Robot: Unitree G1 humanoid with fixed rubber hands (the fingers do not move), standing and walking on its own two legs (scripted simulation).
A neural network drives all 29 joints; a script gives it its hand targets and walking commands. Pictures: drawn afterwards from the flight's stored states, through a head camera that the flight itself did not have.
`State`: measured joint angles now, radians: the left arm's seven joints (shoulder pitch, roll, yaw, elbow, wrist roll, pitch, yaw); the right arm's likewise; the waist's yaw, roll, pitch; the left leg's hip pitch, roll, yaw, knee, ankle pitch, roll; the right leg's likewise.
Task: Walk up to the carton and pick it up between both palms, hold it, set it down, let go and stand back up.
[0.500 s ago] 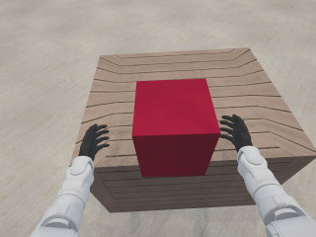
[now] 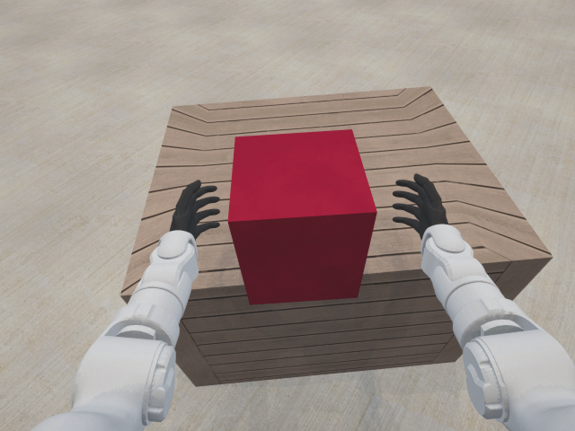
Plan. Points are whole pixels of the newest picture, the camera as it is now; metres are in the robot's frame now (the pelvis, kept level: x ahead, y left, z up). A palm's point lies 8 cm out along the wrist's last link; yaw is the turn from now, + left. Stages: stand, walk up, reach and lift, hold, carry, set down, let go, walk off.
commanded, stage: reach and lift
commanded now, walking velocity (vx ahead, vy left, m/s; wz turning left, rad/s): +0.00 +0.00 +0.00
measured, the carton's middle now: (298, 220) +0.47 +0.00 -0.02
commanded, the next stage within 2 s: none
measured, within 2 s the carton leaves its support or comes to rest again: neither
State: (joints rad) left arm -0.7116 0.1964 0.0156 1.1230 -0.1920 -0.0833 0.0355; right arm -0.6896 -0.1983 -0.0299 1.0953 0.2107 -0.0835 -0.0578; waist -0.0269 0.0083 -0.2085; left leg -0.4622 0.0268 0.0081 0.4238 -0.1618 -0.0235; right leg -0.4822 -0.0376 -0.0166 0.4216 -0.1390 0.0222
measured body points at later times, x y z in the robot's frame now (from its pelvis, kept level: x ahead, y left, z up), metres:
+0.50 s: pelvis +0.06 +0.00 +0.01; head +0.12 +0.00 +0.46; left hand +0.45 +0.18 +0.01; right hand +0.46 -0.20 +0.03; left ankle +0.02 +0.13 -0.74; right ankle +0.03 -0.13 -0.74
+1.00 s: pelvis +0.03 +0.00 +0.01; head +0.09 +0.00 +0.46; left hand +0.46 +0.17 +0.04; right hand +0.46 -0.18 +0.05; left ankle +0.02 +0.13 -0.74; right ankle +0.03 -0.13 -0.74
